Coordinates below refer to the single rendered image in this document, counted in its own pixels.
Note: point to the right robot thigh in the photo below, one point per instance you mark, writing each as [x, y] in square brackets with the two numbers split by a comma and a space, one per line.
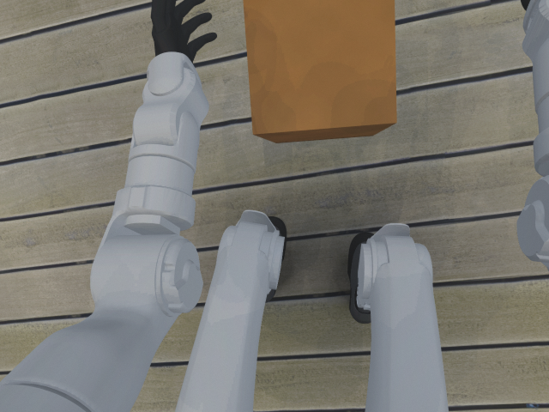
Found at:
[406, 368]

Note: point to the carton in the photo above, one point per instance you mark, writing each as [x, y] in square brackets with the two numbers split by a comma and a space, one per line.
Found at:
[320, 69]

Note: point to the robot right shin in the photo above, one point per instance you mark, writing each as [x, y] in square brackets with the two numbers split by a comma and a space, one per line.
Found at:
[398, 229]

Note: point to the right robot upper arm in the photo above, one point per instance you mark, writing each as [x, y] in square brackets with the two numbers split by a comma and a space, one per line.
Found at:
[533, 223]

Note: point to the right robot forearm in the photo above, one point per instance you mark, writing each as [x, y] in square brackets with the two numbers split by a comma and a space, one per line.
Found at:
[536, 47]

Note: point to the left robot hand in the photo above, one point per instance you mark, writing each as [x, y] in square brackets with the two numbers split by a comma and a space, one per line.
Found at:
[168, 33]

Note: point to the left robot upper arm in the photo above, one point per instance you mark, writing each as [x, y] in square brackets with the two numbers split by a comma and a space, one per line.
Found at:
[140, 285]

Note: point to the left robot forearm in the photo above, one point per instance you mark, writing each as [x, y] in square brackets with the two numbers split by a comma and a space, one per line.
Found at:
[157, 196]

